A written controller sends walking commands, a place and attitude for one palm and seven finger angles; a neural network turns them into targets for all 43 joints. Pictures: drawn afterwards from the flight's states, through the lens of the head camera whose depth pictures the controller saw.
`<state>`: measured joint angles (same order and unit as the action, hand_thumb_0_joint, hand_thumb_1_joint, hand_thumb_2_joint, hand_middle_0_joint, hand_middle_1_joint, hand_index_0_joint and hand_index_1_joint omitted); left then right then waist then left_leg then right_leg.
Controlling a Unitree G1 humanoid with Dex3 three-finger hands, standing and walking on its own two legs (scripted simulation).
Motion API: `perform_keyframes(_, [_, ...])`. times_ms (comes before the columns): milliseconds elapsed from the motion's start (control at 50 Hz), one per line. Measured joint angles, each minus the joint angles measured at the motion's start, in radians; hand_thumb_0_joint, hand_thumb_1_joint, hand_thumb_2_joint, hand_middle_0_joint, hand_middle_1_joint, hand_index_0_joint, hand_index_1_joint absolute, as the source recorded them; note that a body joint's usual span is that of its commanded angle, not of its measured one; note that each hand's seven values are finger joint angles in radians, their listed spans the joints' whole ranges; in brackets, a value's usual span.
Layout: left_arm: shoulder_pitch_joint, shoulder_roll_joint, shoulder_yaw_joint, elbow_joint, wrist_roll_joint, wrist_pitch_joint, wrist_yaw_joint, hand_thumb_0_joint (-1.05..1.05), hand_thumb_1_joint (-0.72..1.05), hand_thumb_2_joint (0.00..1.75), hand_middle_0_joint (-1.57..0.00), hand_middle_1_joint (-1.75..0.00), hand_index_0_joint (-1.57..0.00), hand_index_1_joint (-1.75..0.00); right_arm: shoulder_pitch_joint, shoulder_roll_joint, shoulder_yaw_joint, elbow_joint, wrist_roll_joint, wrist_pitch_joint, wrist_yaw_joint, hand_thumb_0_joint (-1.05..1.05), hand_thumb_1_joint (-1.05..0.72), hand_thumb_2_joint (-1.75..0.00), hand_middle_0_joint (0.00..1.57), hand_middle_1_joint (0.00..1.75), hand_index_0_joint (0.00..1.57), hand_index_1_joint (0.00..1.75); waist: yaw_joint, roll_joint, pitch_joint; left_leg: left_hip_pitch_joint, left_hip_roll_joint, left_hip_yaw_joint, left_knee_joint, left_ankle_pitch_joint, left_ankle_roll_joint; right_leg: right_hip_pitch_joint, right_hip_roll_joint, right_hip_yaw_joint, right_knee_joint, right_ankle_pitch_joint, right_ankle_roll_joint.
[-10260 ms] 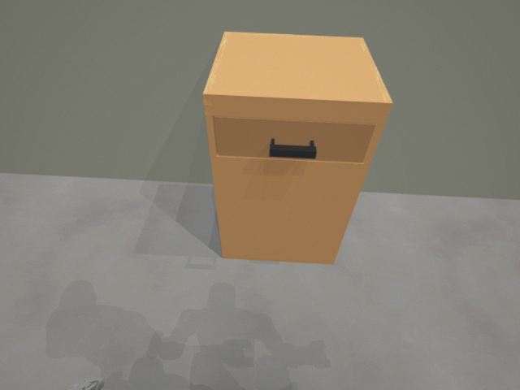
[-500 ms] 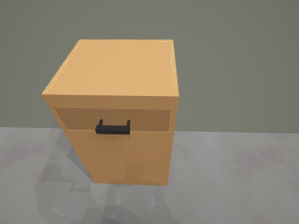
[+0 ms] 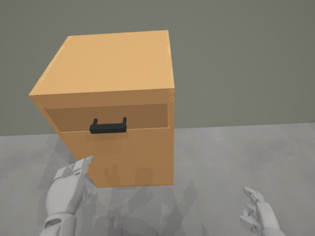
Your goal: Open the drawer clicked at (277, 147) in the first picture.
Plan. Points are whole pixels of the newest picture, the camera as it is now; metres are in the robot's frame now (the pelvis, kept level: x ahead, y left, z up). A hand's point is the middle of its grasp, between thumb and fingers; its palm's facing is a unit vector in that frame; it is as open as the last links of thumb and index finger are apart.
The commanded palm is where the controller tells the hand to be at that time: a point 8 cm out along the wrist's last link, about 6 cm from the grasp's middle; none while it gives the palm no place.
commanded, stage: raise the hand with hooked fingers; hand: left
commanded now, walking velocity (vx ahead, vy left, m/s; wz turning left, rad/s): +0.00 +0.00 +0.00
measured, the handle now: (109, 124) +0.52 +0.23 -0.07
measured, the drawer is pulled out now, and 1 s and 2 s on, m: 0.00 0.00 0.00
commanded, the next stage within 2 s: move the hooked fingers above the handle in 1.58 s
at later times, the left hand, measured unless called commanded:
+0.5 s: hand (75, 185) +0.24 +0.23 +0.01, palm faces +0.00 -0.08 -1.00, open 10.9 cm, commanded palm +0.20 +0.23 +0.06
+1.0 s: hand (59, 154) +0.29 +0.27 +0.07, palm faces +0.09 -0.07 -0.99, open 13.5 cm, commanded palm +0.27 +0.27 +0.13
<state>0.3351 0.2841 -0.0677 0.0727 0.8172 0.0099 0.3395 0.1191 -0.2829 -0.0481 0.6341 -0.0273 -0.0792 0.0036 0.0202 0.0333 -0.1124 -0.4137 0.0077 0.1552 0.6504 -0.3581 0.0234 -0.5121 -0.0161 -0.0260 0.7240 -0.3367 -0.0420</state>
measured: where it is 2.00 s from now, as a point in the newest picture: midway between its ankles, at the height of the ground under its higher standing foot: outside the picture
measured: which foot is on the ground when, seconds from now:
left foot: down 0.00-1.00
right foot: down 0.00-1.00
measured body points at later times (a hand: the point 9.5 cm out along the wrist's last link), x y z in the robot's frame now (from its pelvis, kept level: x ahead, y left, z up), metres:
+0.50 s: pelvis -0.01 -0.02 -0.01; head +0.03 -0.06 +0.44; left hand +0.23 +0.23 +0.07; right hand +0.18 -0.21 -0.13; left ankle -0.02 +0.10 -0.72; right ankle +0.02 -0.09 -0.72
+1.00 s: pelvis +0.01 +0.02 +0.01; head +0.03 -0.01 +0.46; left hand +0.28 +0.27 +0.13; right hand +0.24 -0.18 -0.09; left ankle -0.02 +0.11 -0.72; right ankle +0.02 -0.09 -0.72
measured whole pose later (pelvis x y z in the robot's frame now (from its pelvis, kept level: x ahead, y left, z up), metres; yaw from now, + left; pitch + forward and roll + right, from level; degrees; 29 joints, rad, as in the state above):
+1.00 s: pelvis +0.01 +0.02 +0.01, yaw +2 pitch +4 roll +0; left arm 0.01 0.40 -0.10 0.06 0.98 0.13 0.21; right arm 0.08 -0.23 0.00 0.60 0.00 0.11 -0.03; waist 0.08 0.08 -0.05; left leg -0.29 -0.03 0.08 0.56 -0.34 0.05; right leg -0.35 -0.03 -0.06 0.59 -0.31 -0.01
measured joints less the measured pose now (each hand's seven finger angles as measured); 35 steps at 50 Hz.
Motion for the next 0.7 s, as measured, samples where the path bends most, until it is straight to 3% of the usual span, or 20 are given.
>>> perform_keyframes(100, [0.106, -0.007, -0.041, -0.02, 0.215, -0.062, 0.043, 0.01, 0.62, 0.78, -0.22, -0.49, -0.22, -0.48, -0.063, -0.005, -0.007, -0.115, -0.012, 0.1, 0.035, 0.01, -0.91, -0.9, 0.2, 0.3, 0.2, 0.3, 0.061, -0.061, 0.005, -0.083, 0.013, -0.005, 0.073, -0.017, -0.014, -0.084, 0.006, -0.006, 0.077, -0.023, -0.02])
perform_keyframes(160, [0.139, 0.019, -0.038, -0.012, 0.29, -0.076, 0.094, 0.01, 0.54, 0.75, -0.24, -0.53, -0.24, -0.53, -0.078, 0.001, -0.011, -0.14, -0.03, 0.132, 0.028, 0.01, -0.91, -0.9, 0.2, 0.3, 0.2, 0.3, 0.099, -0.078, 0.009, -0.137, 0.016, -0.03, 0.13, -0.033, -0.022, -0.125, 0.003, -0.03, 0.125, -0.045, -0.031])
perform_keyframes(200, [0.118, 0.048, -0.023, -0.011, 0.309, -0.09, 0.131, 0.01, 0.49, 0.73, -0.25, -0.56, -0.25, -0.56, -0.088, 0.012, -0.009, -0.135, -0.039, 0.142, 0.016, 0.01, -0.91, -0.9, 0.2, 0.3, 0.2, 0.3, 0.115, -0.076, 0.012, -0.173, 0.017, -0.053, 0.176, -0.047, -0.026, -0.148, -0.002, -0.052, 0.16, -0.062, -0.037])
perform_keyframes(280, [0.007, 0.087, 0.014, -0.012, 0.294, -0.114, 0.175, 0.01, 0.38, 0.68, -0.27, -0.62, -0.26, -0.62, -0.105, 0.05, 0.015, -0.104, -0.044, 0.141, -0.001, 0.01, -0.91, -0.9, 0.2, 0.3, 0.2, 0.3, 0.115, -0.041, 0.012, -0.224, 0.019, -0.091, 0.256, -0.076, -0.033, -0.175, -0.006, -0.088, 0.217, -0.092, -0.047])
perform_keyframes(340, [-0.102, 0.089, 0.016, 0.004, 0.264, -0.07, 0.166, 0.01, 0.31, 0.65, -0.27, -0.67, -0.27, -0.67, -0.099, 0.084, 0.043, -0.079, -0.038, 0.146, -0.008, 0.01, -0.91, -0.9, 0.2, 0.3, 0.2, 0.3, 0.09, -0.003, 0.02, -0.218, 0.02, -0.104, 0.266, -0.079, -0.039, -0.159, -0.006, -0.1, 0.216, -0.093, -0.049])
perform_keyframes(440, [-0.203, 0.074, -0.001, 0.042, 0.191, 0.074, 0.048, 0.01, 0.2, 0.61, -0.27, -0.74, -0.27, -0.74, -0.036, 0.113, 0.093, -0.043, -0.001, 0.182, -0.031, 0.01, -0.91, -0.9, 0.2, 0.3, 0.2, 0.3, 0.052, 0.027, 0.037, -0.118, 0.017, -0.082, 0.147, -0.029, -0.031, -0.079, 0.005, -0.071, 0.116, -0.049, -0.037])
perform_keyframes(480, [-0.202, 0.079, -0.002, 0.042, 0.167, 0.099, -0.013, 0.01, 0.16, 0.59, -0.27, -0.77, -0.27, -0.77, -0.003, 0.105, 0.106, -0.036, 0.008, 0.193, -0.039, 0.01, -0.9, -0.9, 0.2, 0.3, 0.2, 0.3, 0.038, 0.025, 0.043, -0.072, 0.012, -0.07, 0.088, -0.016, -0.027, -0.044, 0.009, -0.054, 0.067, -0.028, -0.031])
perform_keyframes(580, [-0.139, 0.094, 0.01, -0.002, 0.155, 0.051, -0.1, 0.0, 0.05, 0.54, -0.28, -0.85, -0.28, -0.84, 0.061, 0.054, 0.08, -0.024, 0.004, 0.184, -0.049, 0.01, -0.9, -0.9, 0.21, 0.3, 0.2, 0.3, 0.021, 0.02, 0.068, 0.0, 0.006, -0.064, 0.002, 0.01, -0.024, 0.02, 0.018, -0.033, -0.014, 0.003, -0.023])
perform_keyframes(700, [-0.093, 0.1, 0.035, -0.061, 0.186, -0.06, -0.025, 0.0, -0.09, 0.48, -0.3, -0.94, -0.29, -0.93, 0.081, -0.002, 0.007, 0.003, -0.012, 0.165, -0.048, 0.01, -0.91, -0.9, 0.2, 0.3, 0.2, 0.3, 0.036, 0.013, 0.076, 0.013, -0.002, -0.07, -0.011, 0.006, -0.011, 0.044, 0.011, -0.037, -0.041, 0.006, -0.009])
